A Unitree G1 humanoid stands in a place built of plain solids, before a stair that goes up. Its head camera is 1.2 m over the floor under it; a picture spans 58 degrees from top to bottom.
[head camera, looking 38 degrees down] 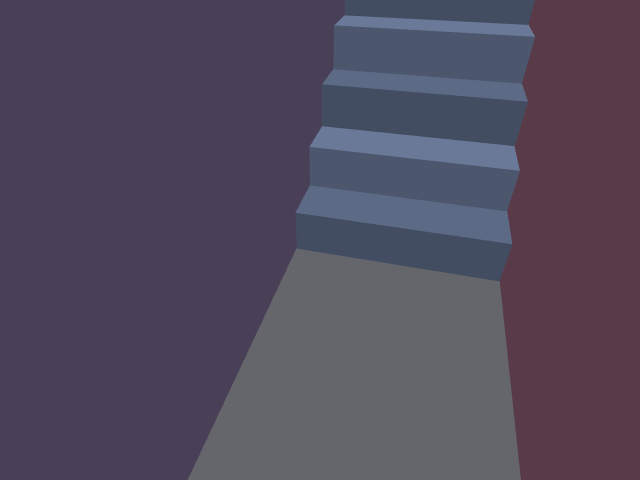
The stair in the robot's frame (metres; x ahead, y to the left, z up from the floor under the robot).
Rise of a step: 0.19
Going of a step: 0.22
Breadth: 0.85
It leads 14 degrees to the right of straight ahead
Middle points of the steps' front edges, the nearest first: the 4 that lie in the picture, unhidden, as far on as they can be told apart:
1.37 -0.31 0.19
1.59 -0.36 0.38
1.80 -0.42 0.57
2.02 -0.47 0.76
